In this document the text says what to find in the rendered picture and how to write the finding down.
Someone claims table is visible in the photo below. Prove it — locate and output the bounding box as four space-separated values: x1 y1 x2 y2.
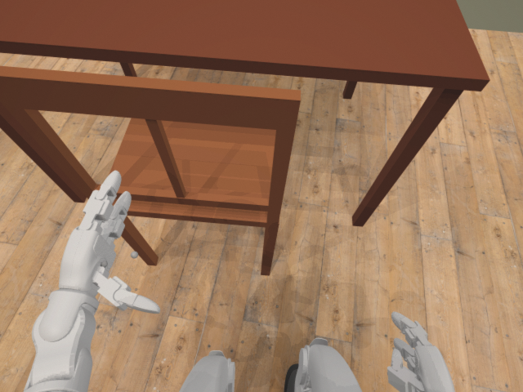
0 0 490 227

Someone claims chair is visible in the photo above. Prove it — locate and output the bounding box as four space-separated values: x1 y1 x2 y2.
0 66 301 276

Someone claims robot left hand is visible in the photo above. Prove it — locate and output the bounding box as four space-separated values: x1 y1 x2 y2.
59 170 160 314

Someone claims right robot thigh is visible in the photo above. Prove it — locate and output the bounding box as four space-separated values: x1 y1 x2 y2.
297 344 362 392

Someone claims robot right hand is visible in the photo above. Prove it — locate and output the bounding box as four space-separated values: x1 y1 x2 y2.
387 311 455 392

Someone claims left robot forearm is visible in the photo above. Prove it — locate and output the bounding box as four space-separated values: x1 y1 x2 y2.
24 289 99 392

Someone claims robot left shin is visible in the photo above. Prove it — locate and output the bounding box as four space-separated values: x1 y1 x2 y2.
208 350 225 357

